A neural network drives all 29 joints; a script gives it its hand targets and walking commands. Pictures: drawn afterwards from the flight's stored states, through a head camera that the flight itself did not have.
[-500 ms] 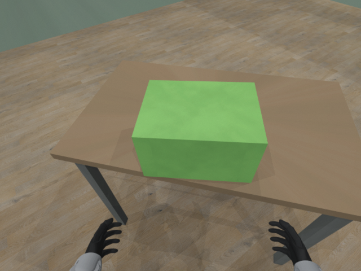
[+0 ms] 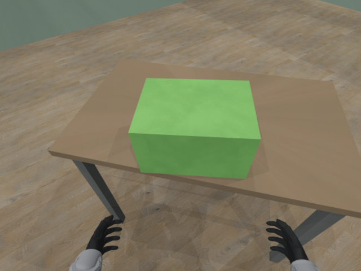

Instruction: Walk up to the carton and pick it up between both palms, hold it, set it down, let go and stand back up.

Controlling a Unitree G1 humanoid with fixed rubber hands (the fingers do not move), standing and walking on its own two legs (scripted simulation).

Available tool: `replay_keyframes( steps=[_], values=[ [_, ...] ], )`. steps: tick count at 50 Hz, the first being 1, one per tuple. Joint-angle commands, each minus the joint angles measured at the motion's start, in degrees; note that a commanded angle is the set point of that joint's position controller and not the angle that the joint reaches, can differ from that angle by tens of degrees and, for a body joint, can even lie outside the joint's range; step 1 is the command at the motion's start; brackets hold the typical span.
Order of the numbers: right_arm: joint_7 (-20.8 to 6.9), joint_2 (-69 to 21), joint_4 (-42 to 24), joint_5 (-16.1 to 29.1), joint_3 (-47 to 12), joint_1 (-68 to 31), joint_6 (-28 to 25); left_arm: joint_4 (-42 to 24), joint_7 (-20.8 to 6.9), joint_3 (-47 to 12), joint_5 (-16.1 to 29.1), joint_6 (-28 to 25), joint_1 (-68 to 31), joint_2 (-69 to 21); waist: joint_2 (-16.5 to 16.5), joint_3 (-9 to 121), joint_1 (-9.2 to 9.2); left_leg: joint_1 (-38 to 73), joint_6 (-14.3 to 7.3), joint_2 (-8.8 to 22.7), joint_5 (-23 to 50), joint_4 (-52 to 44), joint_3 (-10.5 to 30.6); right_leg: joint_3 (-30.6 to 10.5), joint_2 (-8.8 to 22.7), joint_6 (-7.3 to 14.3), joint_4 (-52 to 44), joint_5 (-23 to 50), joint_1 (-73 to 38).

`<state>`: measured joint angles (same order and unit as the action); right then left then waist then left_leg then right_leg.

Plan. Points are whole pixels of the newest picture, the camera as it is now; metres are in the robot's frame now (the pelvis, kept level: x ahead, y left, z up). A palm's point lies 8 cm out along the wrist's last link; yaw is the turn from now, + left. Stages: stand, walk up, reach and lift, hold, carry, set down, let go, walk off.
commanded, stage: let go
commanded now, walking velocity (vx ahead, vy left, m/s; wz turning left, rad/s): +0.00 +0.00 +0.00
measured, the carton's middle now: (194, 126) +0.47 +0.01 +0.02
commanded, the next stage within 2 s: stand in 0.20 s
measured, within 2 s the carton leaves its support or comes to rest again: neither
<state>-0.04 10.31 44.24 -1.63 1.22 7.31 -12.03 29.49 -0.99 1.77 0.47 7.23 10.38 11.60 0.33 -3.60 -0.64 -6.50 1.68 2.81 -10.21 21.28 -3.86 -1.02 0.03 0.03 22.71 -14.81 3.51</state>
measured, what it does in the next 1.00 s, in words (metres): stands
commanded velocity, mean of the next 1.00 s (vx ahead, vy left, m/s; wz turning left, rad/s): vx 0.00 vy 0.00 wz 0.00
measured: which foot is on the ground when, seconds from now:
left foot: down 0.00-1.00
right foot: down 0.00-1.00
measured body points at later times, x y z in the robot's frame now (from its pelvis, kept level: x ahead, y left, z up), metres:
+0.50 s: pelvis -0.02 +0.01 -0.01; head +0.00 +0.01 +0.44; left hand +0.09 +0.24 -0.13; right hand +0.04 -0.26 -0.14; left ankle +0.02 +0.14 -0.74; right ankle -0.02 -0.12 -0.74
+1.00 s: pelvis -0.02 +0.02 -0.01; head -0.03 +0.02 +0.44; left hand +0.05 +0.24 -0.15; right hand -0.04 -0.22 -0.17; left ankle +0.02 +0.14 -0.74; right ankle -0.02 -0.12 -0.74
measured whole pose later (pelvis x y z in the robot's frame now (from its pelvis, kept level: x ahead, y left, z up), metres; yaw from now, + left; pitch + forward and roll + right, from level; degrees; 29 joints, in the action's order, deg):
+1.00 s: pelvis -0.02 +0.02 -0.01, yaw -7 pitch +1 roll +0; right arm 0.4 10.5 60.4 -1.0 3.5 17.4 0.8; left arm 50.9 1.4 1.4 -1.4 -1.4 20.5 8.3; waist -0.8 2.9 1.1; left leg -16.0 0.0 4.8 -13.6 29.3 -10.3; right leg -7.8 -1.6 -1.5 29.8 -15.0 15.5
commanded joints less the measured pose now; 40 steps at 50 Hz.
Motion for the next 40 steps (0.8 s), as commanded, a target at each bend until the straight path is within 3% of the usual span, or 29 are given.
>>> replay_keyframes(
  steps=[1,6,10,11,12,14,16,17,19,21,22,23,26,27,30,32,33,35,36,37,39,40],
  values=[
    [0.36,5.74,-6.98,0.12,1.66,-4.92,-1.83,-6.43,0.04,2.22,0.22,-1.47,-4.02,6.49,1.11,5.92,-0.36,14.34,-0.29,-3.54,12.56,-0.08,-0.55,1.52,-0.91,-0.85,-6.16,15.29,12.04],
    [0.20,5.27,-8.23,-0.33,1.82,-6.02,-1.29,-6.55,0.56,1.70,0.01,-1.36,-5.81,5.69,1.36,3.55,-0.10,12.37,-1.02,-3.13,5.78,-1.15,-0.56,1.13,-0.63,-0.24,-6.79,7.48,13.66],
    [0.00,4.99,-8.22,-0.73,2.00,-6.76,-0.39,-5.96,1.15,1.36,-0.47,-1.00,-6.56,5.12,-0.55,2.90,0.02,11.52,-0.93,-2.88,2.77,-2.37,-0.65,1.37,-0.75,0.48,-7.42,3.12,13.07],
    [-0.24,10.12,-2.73,-1.90,3.29,3.02,6.31,-0.41,1.24,2.33,-4.27,-5.60,3.93,7.16,-3.13,1.39,-0.16,1.48,-1.20,5.79,1.91,0.07,2.18,-4.58,4.01,-0.49,-3.16,7.06,13.45],
    [-0.64,9.91,-2.61,-1.85,4.03,4.02,9.22,0.88,0.97,2.46,-3.24,-7.26,5.81,8.03,-2.07,0.17,0.16,-2.64,-0.81,4.96,-5.19,0.38,1.65,-5.04,3.95,-1.04,-2.74,5.34,12.86],
    [-1.07,10.38,-3.11,-1.19,4.39,5.14,11.56,1.52,0.04,2.01,-3.26,-8.64,3.18,6.39,1.48,-0.01,1.48,-3.76,-0.61,4.35,-5.88,1.50,1.55,-5.46,3.36,-0.96,-1.73,5.93,13.88],
    [-1.11,9.68,-2.77,-0.51,4.02,3.69,12.11,0.88,-0.36,1.87,-3.23,-9.37,2.45,5.35,-0.75,1.02,0.78,-5.86,-0.98,5.03,-8.90,1.73,1.88,-5.82,2.69,-0.79,-0.55,4.98,15.71],
    [-1.27,9.80,-2.65,-0.36,3.88,2.78,12.14,0.91,-0.29,1.73,-3.08,-9.52,2.45,5.06,0.52,1.51,0.58,-6.44,-1.45,5.23,-9.10,1.54,1.90,-6.31,2.58,-0.95,-0.22,5.74,15.77],
    [-1.31,8.86,-1.58,-0.48,4.22,3.94,11.93,2.04,0.20,2.03,-2.98,-9.57,4.36,5.70,0.67,4.86,1.07,-4.26,-1.79,4.55,-6.74,2.79,1.19,-6.74,2.67,-0.71,1.00,9.03,15.90],
    [-1.53,9.43,-0.42,-0.19,4.45,3.24,11.56,3.78,0.46,2.00,-2.72,-10.01,6.73,5.49,-1.55,8.19,0.67,-3.42,-2.72,5.44,-6.10,2.66,2.07,-6.33,2.41,-0.63,2.61,10.02,14.43],
    [-1.38,8.35,0.79,-0.17,4.37,4.82,11.62,4.67,0.59,1.93,-2.90,-10.10,7.34,6.12,-1.59,7.69,1.16,-3.81,-2.60,5.13,-5.14,3.04,1.46,-6.98,2.48,-0.41,2.87,10.63,14.48],
    [-1.47,8.74,0.74,-0.22,4.28,3.77,11.54,4.50,0.67,2.04,-2.64,-10.18,7.49,5.76,0.99,7.91,0.64,-3.81,-3.27,5.83,-4.05,3.19,2.17,-6.90,2.28,-0.01,3.38,11.01,15.20],
    [-1.15,8.50,3.21,-0.11,4.36,4.83,12.20,6.14,0.81,1.09,-2.76,-10.06,8.35,4.40,-2.67,7.20,0.91,-5.10,-3.55,5.85,-6.38,3.07,1.92,-6.97,1.86,0.24,4.04,8.30,15.83],
    [-0.96,8.92,3.71,0.24,4.46,5.96,12.11,6.51,1.06,1.18,-2.52,-10.16,9.35,3.91,-1.18,7.38,0.79,-4.64,-3.50,6.15,-5.51,2.90,1.79,-7.36,1.69,0.45,4.03,8.82,16.67],
    [-0.44,9.29,5.97,-0.07,4.53,8.26,12.31,8.73,1.43,1.21,-2.45,-9.94,10.54,4.09,-0.84,5.40,1.41,-5.71,-4.06,6.40,-8.16,2.00,1.38,-7.14,1.56,0.24,3.50,7.67,16.85],
    [-0.09,8.53,7.60,-0.06,4.14,8.60,12.47,10.44,1.88,1.11,-2.45,-9.84,12.61,3.37,-1.16,4.52,0.48,-5.92,-4.15,6.65,-6.78,1.51,1.79,-7.10,1.39,0.10,4.07,8.85,17.14],
    [-0.14,8.47,8.13,0.03,4.12,9.57,12.55,11.04,2.16,0.99,-2.39,-9.69,11.69,3.54,0.36,4.27,1.48,-6.48,-4.03,6.15,-6.75,1.74,0.88,-7.99,1.45,0.22,3.29,9.17,16.90],
    [0.00,8.07,9.01,0.47,3.98,9.12,12.56,11.96,2.21,1.35,-2.30,-9.49,12.23,4.13,-0.72,4.94,1.06,-6.07,-4.26,6.54,-7.99,1.15,0.98,-7.05,1.04,0.23,3.73,8.83,16.56],
    [0.11,8.09,9.21,0.39,3.92,9.08,12.58,12.39,2.04,1.28,-2.26,-9.46,11.24,4.00,-1.13,3.31,1.22,-6.99,-3.97,6.15,-9.31,1.22,0.61,-7.68,1.27,0.32,2.78,7.38,17.72],
    [0.12,7.81,10.04,0.42,3.87,10.70,12.80,13.08,2.18,1.41,-2.50,-9.60,11.54,4.29,0.76,2.14,1.69,-6.82,-3.58,5.58,-9.18,1.01,0.50,-8.81,1.53,0.40,2.23,6.94,18.90],
    [0.32,8.55,10.91,0.10,4.19,11.01,12.80,14.34,2.37,1.31,-2.16,-9.55,12.28,3.40,1.31,1.60,1.34,-7.39,-3.68,5.93,-9.38,0.79,0.69,-8.13,1.48,0.04,1.71,6.89,18.23],
    [0.48,8.19,11.04,0.38,4.04,11.00,12.56,15.00,2.58,1.30,-2.09,-9.68,12.89,3.47,1.17,1.33,0.98,-6.90,-3.53,5.49,-8.53,1.10,0.56,-10.01,1.89,0.74,0.36,5.39,19.52]
  ],
)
